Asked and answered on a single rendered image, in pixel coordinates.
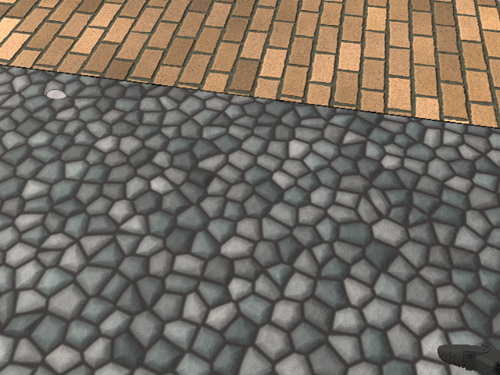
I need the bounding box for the right robot hand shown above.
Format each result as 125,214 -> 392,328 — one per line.
437,344 -> 500,375

